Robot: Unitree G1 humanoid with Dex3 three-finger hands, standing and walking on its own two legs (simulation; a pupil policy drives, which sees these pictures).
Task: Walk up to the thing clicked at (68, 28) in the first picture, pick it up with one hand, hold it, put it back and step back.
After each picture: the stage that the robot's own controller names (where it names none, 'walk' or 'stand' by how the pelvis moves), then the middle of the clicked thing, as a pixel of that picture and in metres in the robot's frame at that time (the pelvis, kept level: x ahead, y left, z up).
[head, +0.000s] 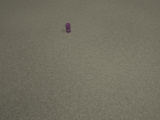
stand; (68, 28) +1.80 +0.18 -0.72
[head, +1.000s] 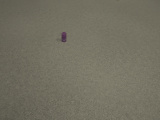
walk; (63, 37) +1.68 +0.17 -0.72
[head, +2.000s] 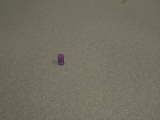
walk; (60, 59) +1.17 +0.17 -0.71
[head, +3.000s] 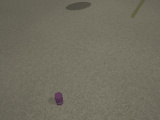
walk; (59, 99) +0.73 +0.21 -0.70
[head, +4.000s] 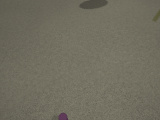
walk; (63, 119) +0.48 +0.20 -0.71
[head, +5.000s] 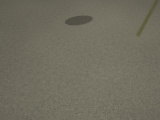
stand; out of the picture +0.38 +0.19 -0.72
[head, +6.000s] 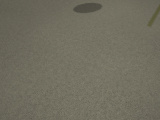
stand; out of the picture +0.39 +0.14 -0.71
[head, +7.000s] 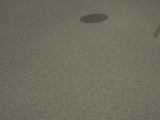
stand; out of the picture +0.38 +0.12 -0.72
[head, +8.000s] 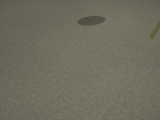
stand; out of the picture +0.39 +0.15 -0.73
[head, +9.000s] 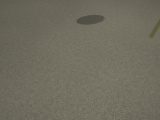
stand; out of the picture +0.38 +0.16 -0.73
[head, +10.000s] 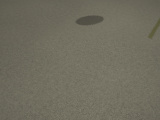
stand; out of the picture +0.37 +0.16 -0.73
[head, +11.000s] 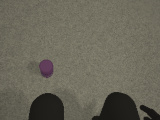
go down; (46, 69) +0.46 +0.15 -0.38
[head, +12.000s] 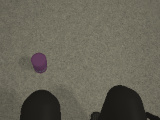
approach; (39, 63) +0.48 +0.16 -0.31
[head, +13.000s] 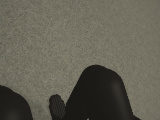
close in; out of the picture +0.48 +0.21 -0.23
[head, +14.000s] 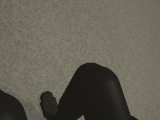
close; out of the picture +0.47 +0.23 -0.24
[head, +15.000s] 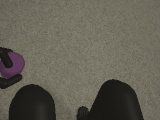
lift; (11, 67) +0.39 +0.21 -0.14
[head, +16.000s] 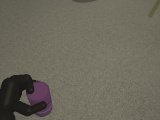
hold; (40, 100) +0.32 +0.14 +0.01
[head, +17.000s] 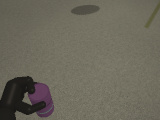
hold; (42, 101) +0.32 +0.14 +0.00
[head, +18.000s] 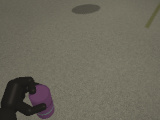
hold; (42, 102) +0.32 +0.15 -0.01
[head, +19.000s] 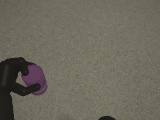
crouch; (35, 81) +0.39 +0.15 -0.07
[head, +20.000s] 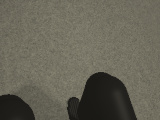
lower; out of the picture +0.51 +0.22 -0.15
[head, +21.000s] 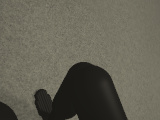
lower; out of the picture +0.48 +0.25 -0.25
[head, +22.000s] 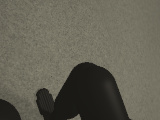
lower; out of the picture +0.48 +0.24 -0.25
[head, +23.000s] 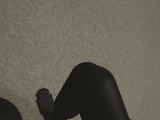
lower; out of the picture +0.48 +0.23 -0.25
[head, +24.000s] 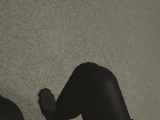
lower; out of the picture +0.48 +0.23 -0.25
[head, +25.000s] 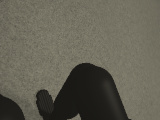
open; out of the picture +0.47 +0.21 -0.26
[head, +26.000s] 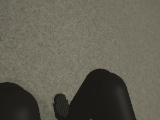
stand; out of the picture +0.47 +0.19 -0.26
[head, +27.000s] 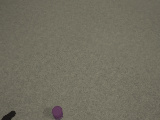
stand; (57, 113) +0.41 +0.12 -0.59
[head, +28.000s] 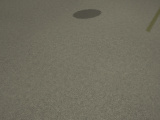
stand; out of the picture +0.40 +0.12 -0.67
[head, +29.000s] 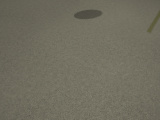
stand; out of the picture +0.39 +0.12 -0.67
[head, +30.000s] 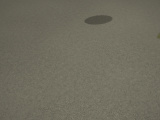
stand; out of the picture +0.41 +0.11 -0.72
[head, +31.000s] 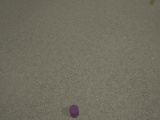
walk; (74, 111) +0.47 +0.07 -0.70
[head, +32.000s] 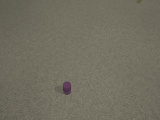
walk; (67, 88) +0.68 +0.09 -0.70
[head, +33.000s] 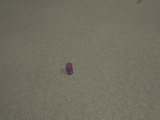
stand; (69, 68) +1.01 +0.21 -0.70
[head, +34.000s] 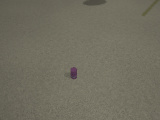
stand; (73, 73) +1.05 +0.09 -0.72
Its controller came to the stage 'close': yes
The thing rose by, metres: 0.72
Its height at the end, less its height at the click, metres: +0.00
